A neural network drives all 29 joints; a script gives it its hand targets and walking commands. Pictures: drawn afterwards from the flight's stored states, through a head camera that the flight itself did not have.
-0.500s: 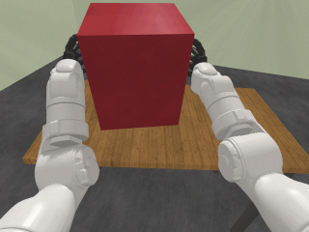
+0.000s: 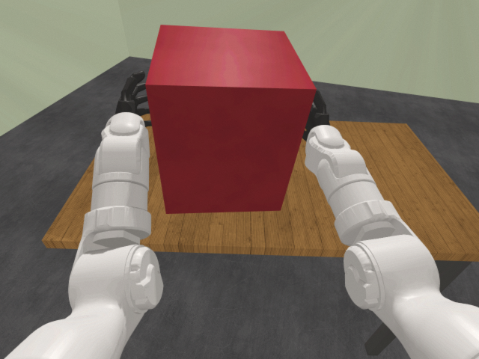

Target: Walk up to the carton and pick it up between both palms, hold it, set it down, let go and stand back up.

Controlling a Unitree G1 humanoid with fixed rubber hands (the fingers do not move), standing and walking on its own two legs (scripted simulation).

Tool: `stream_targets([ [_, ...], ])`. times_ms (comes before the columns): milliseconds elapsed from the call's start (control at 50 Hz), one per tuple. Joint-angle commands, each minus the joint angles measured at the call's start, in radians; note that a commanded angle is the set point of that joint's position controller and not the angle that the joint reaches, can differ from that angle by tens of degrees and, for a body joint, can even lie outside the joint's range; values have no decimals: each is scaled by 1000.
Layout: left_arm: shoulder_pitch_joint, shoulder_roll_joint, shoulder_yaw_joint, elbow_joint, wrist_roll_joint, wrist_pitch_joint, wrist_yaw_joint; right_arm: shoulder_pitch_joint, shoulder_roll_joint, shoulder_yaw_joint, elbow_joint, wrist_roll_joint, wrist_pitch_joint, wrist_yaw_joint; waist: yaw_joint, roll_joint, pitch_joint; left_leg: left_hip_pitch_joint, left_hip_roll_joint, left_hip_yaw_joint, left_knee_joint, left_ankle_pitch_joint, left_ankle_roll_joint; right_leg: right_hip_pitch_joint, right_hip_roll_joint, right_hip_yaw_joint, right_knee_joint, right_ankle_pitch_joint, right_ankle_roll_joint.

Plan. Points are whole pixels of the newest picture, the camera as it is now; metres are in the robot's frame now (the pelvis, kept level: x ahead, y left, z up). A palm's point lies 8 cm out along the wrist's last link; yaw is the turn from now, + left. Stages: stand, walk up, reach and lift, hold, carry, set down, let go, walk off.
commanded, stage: set down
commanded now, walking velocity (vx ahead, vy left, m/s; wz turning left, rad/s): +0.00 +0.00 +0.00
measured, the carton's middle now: (224, 123) +0.44 +0.00 +0.21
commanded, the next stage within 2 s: none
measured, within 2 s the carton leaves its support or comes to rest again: neither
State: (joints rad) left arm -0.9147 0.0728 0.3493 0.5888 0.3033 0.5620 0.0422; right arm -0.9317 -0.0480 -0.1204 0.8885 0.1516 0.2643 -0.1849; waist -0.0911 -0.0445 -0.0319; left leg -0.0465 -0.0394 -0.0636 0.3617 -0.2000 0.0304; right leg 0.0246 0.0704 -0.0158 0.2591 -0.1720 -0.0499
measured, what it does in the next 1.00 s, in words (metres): stands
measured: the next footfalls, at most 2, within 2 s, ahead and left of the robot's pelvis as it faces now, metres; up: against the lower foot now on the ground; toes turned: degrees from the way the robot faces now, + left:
none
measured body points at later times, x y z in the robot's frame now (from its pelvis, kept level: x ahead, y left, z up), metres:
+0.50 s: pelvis +0.00 -0.01 +0.00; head -0.05 +0.02 +0.45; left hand +0.43 +0.15 +0.21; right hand +0.41 -0.16 +0.19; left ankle +0.00 +0.10 -0.75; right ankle -0.01 -0.09 -0.75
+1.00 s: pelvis +0.01 -0.01 +0.00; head -0.02 +0.02 +0.45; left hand +0.45 +0.14 +0.18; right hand +0.43 -0.16 +0.17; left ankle +0.00 +0.10 -0.75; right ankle -0.01 -0.08 -0.75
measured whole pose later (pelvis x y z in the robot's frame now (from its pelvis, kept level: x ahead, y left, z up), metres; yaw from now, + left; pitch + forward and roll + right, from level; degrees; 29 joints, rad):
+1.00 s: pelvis +0.01 -0.01 +0.00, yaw -1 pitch -2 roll +0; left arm -0.94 0.07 0.39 0.87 0.28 0.33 0.08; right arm -0.93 0.02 -0.42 1.05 -0.14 0.07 -0.12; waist -0.04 -0.06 -0.05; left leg -0.10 -0.03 -0.02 0.32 -0.19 0.02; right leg -0.07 0.07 -0.03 0.27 -0.18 -0.06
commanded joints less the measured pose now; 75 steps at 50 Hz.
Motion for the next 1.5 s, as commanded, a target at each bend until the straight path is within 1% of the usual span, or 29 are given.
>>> stream_targets([
  [0,-773,-626,-317,-39,-164,-89,-145,-951,473,126,-268,-21,-114,138,0,103,-434,196,32,31,-11,300,-89,-8,-34,-47,-13,280,75],
  [80,-765,-607,-288,28,-153,-109,-138,-911,451,38,-156,-83,-129,158,1,114,-391,173,39,43,-38,225,-88,-39,-42,-52,-18,208,72],
  [140,-774,-603,-271,60,-151,-127,-135,-916,449,-9,-117,-117,-146,169,4,118,-408,167,40,51,-41,225,-91,-32,-45,-56,-14,212,72],
  [280,-814,-613,-256,94,-161,-191,-116,-966,487,-33,-110,-157,-190,188,22,108,-514,166,33,64,-17,299,-98,27,-42,-56,16,345,80],
  [420,-765,-561,-200,165,-131,-216,-118,-923,501,-43,-75,-194,-192,192,40,62,-457,58,23,74,-45,242,-70,104,-56,-37,43,433,100],
  [500,-751,-538,-175,178,-116,-224,-126,-898,508,-55,-68,-212,-192,194,43,51,-450,22,18,81,-57,229,-62,137,-63,-29,57,482,110],
  [620,-771,-543,-173,157,-108,-254,-126,-880,517,-71,-73,-235,-215,204,44,73,-513,49,17,89,-38,295,-78,152,-63,-36,75,557,113],
  [720,-768,-544,-176,156,-100,-274,-120,-853,507,-91,-68,-265,-235,215,44,93,-537,79,24,93,-20,341,-93,134,-64,-46,79,575,109],
  [740,-792,-540,-193,124,-115,-278,-116,-850,510,-76,-42,-257,-236,216,35,88,-544,91,31,87,-30,376,-90,150,-69,-42,77,594,104],
  [780,-779,-545,-200,133,-113,-279,-113,-856,503,-66,-53,-252,-246,217,44,97,-554,96,32,86,-21,405,-95,152,-71,-45,80,616,103],
  [800,-776,-546,-200,137,-118,-283,-111,-860,510,-56,-49,-249,-250,219,46,89,-552,89,34,85,-19,419,-93,155,-71,-39,83,634,102],
  [820,-770,-542,-196,144,-114,-285,-110,-857,503,-54,-48,-250,-252,221,51,88,-546,80,34,87,-22,410,-94,158,-71,-41,83,634,104],
  [880,-770,-546,-185,150,-104,-288,-106,-851,501,-76,-39,-268,-261,227,49,89,-550,88,38,87,-24,410,-92,136,-69,-49,77,607,103],
  [900,-758,-545,-187,161,-104,-288,-107,-842,496,-90,-34,-276,-262,229,43,94,-547,93,38,87,-21,415,-96,126,-67,-50,76,591,102],
  [920,-751,-547,-180,169,-103,-288,-107,-842,486,-95,-37,-283,-262,230,47,81,-540,101,39,89,-22,415,-95,119,-67,-52,71,581,101],
  [960,-745,-531,-158,184,-89,-286,-107,-826,471,-126,-3,-300,-261,235,48,83,-515,99,44,93,-29,384,-96,103,-66,-54,63,538,97],
  [1000,-755,-521,-149,174,-83,-293,-109,-813,480,-146,-5,-317,-264,239,51,82,-520,92,42,100,-34,373,-92,101,-70,-57,64,535,97],
  [1020,-746,-518,-138,191,-80,-294,-110,-815,479,-154,-7,-325,-266,243,48,72,-516,74,41,99,-37,356,-91,108,-70,-56,63,526,97],
  [1060,-740,-503,-115,215,-66,-298,-113,-816,469,-171,-11,-346,-270,249,58,69,-512,58,41,104,-50,324,-82,110,-74,-57,64,510,103],
  [1120,-735,-480,-85,235,-51,-307,-114,-800,464,-205,10,-378,-270,262,61,59,-499,40,44,112,-64,288,-74,117,-78,-54,61,480,100],
  [1200,-747,-483,-83,226,-48,-328,-102,-803,465,-228,-10,-400,-289,278,73,78,-532,50,46,122,-61,322,-80,92,-76,-63,61,466,95],
  [1240,-749,-481,-74,246,-39,-332,-100,-796,460,-256,-2,-424,-291,285,68,80,-521,60,52,125,-59,306,-84,65,-74,-69,53,419,92],
  [1280,-749,-475,-60,248,-28,-336,-98,-778,464,-276,5,-445,-293,293,72,85,-509,64,55,128,-64,292,-85,37,-75,-71,47,379,89],
  [1320,-755,-470,-52,257,-25,-341,-94,-779,463,-291,11,-467,-295,300,80,76,-523,75,60,131,-66,277,-82,11,-76,-75,41,351,89],
  [1360,-768,-468,-49,253,-28,-350,-89,-783,472,-298,6,-478,-298,306,81,74,-547,68,60,133,-64,273,-76,3,-77,-73,44,351,92],
  [1420,-775,-483,-59,254,-31,-363,-84,-780,482,-304,-2,-491,-309,314,79,91,-588,71,63,135,-55,291,-81,-4,-79,-75,46,357,89],
  [1440,-768,-481,-56,265,-30,-366,-83,-773,477,-310,8,-495,-311,317,76,91,-580,68,61,136,-52,306,-83,-1,-77,-74,49,371,89],
  [1460,-759,-479,-48,272,-30,-369,-85,-774,477,-308,4,-502,-314,318,87,87,-588,69,60,140,-51,303,-82,2,-77,-76,49,367,90],
  [1480,-752,-478,-47,274,-25,-371,-85,-757,480,-309,2,-508,-314,319,82,81,-584,59,61,141,-51,318,-81,8,-76,-76,52,385,92],
])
